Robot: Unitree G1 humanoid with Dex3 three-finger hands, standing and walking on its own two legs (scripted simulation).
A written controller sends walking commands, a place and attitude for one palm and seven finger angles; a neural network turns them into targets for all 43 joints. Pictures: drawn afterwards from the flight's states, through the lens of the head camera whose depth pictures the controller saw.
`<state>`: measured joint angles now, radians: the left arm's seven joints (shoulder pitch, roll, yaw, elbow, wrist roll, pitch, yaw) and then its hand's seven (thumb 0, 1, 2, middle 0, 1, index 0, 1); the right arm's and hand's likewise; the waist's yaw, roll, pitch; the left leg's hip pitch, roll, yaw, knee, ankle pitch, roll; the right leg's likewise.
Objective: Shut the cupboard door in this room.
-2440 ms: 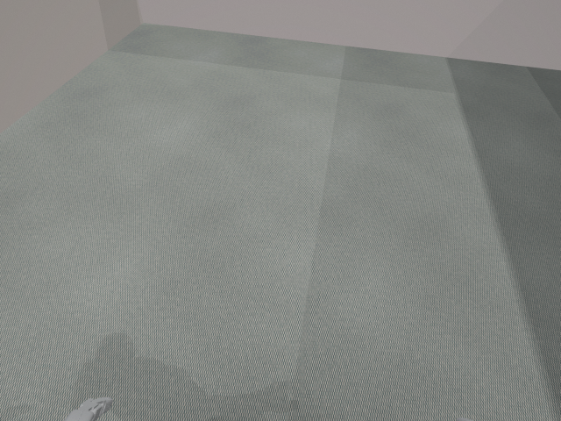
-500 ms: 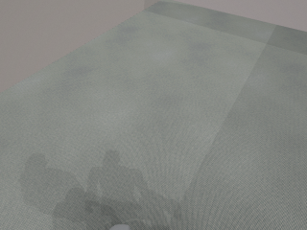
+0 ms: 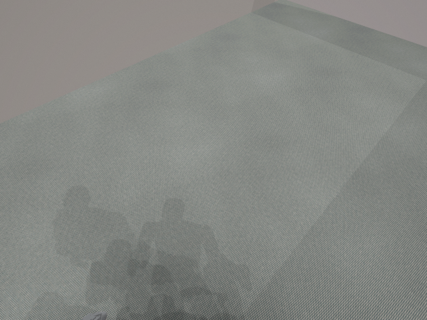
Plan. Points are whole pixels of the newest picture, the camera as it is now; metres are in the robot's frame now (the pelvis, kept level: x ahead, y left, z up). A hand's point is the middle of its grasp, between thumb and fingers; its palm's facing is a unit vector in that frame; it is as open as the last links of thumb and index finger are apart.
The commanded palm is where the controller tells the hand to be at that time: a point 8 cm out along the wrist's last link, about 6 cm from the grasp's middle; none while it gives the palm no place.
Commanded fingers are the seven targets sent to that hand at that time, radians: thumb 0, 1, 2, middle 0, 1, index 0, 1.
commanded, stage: turn or walk to find it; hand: left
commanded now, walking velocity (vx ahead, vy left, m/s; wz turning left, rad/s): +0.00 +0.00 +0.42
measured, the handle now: out of the picture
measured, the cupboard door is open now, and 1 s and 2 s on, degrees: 96 96 96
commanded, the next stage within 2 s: none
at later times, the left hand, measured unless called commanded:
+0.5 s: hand out of the picture -0.04 +0.17 -0.17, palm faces +0.28 -0.93 -0.23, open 7.4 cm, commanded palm none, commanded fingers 0.00 0.90 0.90 -0.20 -0.30 -0.20 -0.30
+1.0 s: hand out of the picture -0.05 +0.21 -0.15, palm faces +0.44 -0.86 -0.25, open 7.4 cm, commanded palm none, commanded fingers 0.00 0.90 0.90 -0.20 -0.30 -0.20 -0.30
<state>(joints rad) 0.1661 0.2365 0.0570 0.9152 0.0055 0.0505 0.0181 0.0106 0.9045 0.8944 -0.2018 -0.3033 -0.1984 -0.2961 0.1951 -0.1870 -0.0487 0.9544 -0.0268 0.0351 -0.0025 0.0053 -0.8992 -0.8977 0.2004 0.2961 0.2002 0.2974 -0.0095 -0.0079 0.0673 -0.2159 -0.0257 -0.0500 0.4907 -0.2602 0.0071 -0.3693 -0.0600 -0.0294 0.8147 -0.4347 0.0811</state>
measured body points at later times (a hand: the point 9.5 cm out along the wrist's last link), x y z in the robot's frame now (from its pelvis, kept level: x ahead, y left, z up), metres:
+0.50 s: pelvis -0.03 -0.02 +0.00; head +0.00 -0.01 +0.45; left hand -0.05 +0.22 -0.15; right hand +0.08 -0.26 -0.15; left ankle -0.08 +0.10 -0.70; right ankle +0.01 -0.12 -0.74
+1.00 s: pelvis -0.06 -0.02 +0.00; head -0.04 -0.01 +0.45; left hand -0.07 +0.26 -0.13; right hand +0.09 -0.22 -0.15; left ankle -0.08 +0.09 -0.74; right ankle +0.00 -0.14 -0.70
